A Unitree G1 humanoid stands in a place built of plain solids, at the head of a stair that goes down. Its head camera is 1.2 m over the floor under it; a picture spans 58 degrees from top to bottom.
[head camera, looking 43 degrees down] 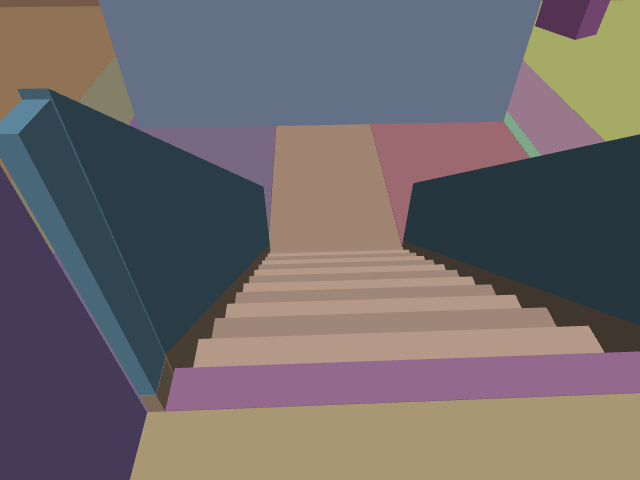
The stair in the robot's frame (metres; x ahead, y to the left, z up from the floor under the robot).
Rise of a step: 0.18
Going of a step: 0.23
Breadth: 1.50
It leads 2 degrees to the left of straight ahead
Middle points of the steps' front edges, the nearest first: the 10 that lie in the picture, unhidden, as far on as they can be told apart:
0.74 -0.30 0.00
0.97 -0.29 -0.18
1.20 -0.28 -0.37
1.43 -0.27 -0.55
1.66 -0.26 -0.73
1.89 -0.25 -0.92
2.12 -0.24 -1.10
2.35 -0.24 -1.28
2.58 -0.23 -1.47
2.81 -0.22 -1.65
